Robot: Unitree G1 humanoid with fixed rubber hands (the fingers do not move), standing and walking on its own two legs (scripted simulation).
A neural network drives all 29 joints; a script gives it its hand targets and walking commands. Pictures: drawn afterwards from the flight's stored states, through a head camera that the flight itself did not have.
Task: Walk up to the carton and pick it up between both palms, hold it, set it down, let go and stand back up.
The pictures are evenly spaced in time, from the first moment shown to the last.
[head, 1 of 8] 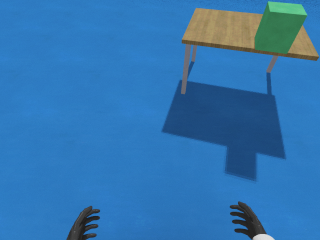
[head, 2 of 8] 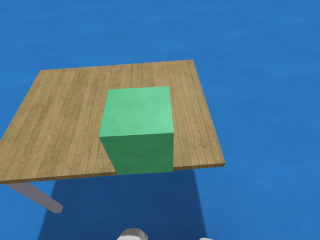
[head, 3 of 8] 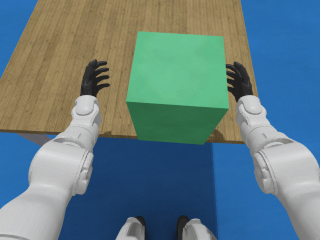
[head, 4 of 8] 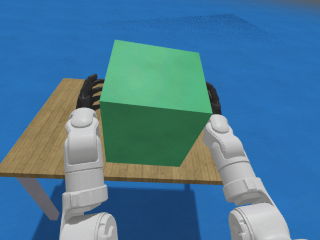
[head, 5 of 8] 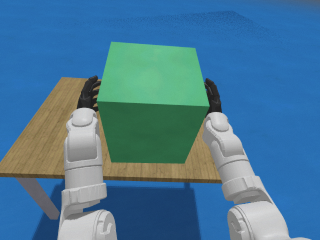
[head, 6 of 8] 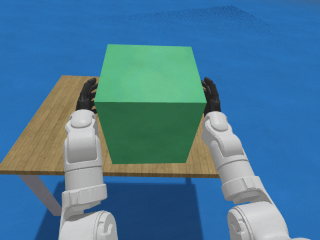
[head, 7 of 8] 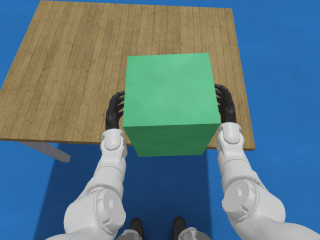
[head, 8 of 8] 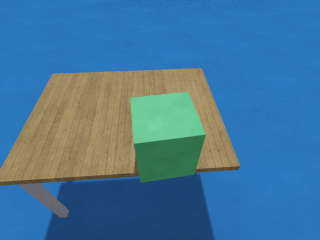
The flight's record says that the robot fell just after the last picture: no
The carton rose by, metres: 0.25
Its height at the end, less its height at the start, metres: +0.00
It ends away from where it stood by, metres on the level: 0.02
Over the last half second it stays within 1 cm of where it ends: yes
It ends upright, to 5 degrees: yes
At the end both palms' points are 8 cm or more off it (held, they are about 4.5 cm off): yes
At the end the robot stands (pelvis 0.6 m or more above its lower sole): yes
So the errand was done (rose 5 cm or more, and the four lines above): yes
